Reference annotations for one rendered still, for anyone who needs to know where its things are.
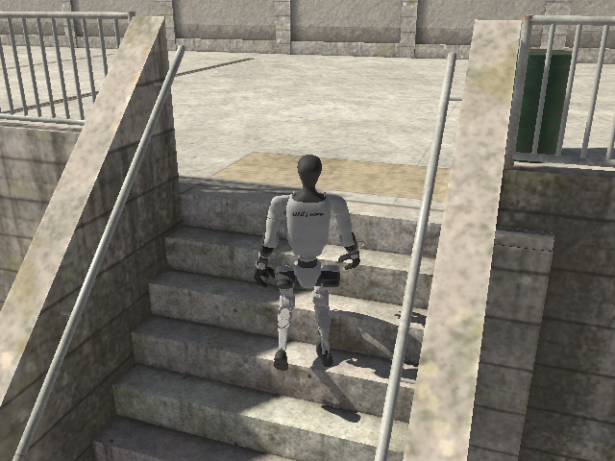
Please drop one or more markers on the left robot foot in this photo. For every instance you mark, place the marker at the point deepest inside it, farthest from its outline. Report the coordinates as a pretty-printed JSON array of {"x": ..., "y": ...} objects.
[{"x": 280, "y": 362}]

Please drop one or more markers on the robot left forearm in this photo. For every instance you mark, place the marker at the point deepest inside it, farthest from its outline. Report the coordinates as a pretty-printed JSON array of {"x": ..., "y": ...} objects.
[{"x": 263, "y": 255}]

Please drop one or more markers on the right robot upper arm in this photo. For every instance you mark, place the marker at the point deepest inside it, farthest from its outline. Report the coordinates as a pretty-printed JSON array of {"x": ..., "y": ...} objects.
[{"x": 339, "y": 207}]

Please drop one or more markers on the right robot hand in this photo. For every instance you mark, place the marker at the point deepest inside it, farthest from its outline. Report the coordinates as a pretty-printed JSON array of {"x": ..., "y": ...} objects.
[{"x": 354, "y": 264}]

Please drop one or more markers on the left robot upper arm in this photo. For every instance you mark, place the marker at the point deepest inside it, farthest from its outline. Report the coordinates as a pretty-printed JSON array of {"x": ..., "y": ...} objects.
[{"x": 277, "y": 205}]

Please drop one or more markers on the robot right forearm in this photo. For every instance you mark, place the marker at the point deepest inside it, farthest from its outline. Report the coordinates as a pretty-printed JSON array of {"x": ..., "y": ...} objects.
[{"x": 353, "y": 251}]

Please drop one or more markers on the humanoid robot torso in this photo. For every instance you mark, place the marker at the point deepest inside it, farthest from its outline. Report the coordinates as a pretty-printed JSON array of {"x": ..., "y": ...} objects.
[{"x": 307, "y": 234}]

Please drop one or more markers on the left robot hand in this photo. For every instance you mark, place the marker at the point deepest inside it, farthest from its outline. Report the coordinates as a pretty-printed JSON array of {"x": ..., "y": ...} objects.
[{"x": 264, "y": 273}]

